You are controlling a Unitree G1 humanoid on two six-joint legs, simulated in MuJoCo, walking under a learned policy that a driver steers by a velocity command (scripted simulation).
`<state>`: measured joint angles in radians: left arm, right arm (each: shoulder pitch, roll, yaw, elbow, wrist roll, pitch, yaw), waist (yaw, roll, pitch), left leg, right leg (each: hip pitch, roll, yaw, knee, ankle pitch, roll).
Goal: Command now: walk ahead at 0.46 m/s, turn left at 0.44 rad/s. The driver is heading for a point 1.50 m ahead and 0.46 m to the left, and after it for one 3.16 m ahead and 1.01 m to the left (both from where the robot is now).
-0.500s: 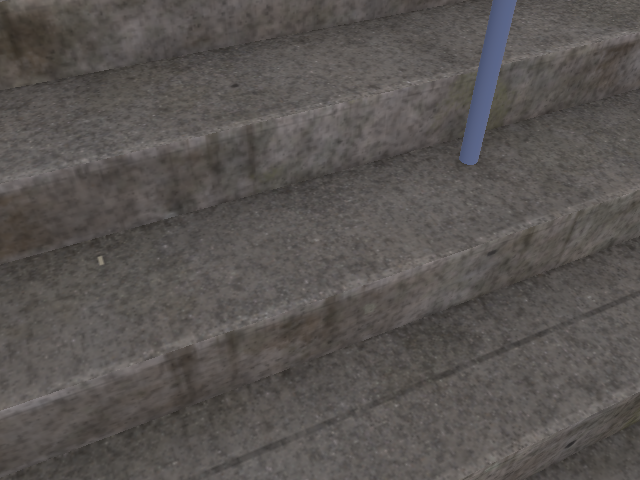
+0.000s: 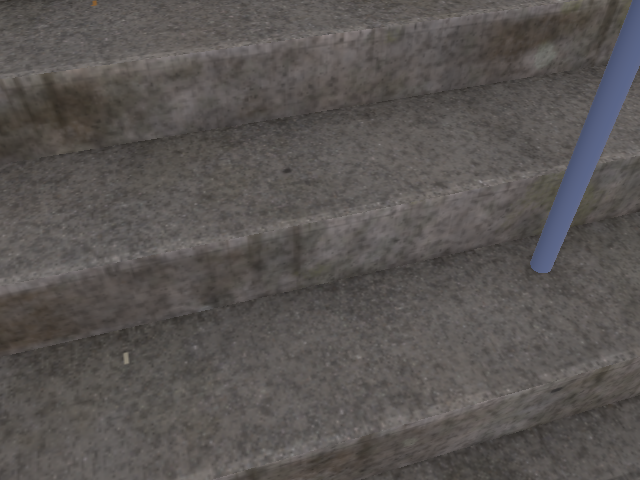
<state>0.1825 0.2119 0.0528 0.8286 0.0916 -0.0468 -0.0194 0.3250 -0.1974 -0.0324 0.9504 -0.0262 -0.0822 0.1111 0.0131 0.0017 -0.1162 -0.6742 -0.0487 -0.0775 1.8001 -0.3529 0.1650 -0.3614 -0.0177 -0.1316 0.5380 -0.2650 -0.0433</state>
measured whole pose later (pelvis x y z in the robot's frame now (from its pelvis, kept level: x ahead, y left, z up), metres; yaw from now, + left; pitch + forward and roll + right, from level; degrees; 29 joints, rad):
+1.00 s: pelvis +0.24 +0.01 +0.17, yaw +26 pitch +6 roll +0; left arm 0.30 0.16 0.01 0.78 0.06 -0.10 -0.01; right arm 0.21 -0.25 -0.05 0.82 -0.03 -0.04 0.01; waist 0.06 0.02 -0.12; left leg -0.76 -0.09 -0.18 1.48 -0.26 0.02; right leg -0.30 0.02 -0.07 0.51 -0.32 -0.07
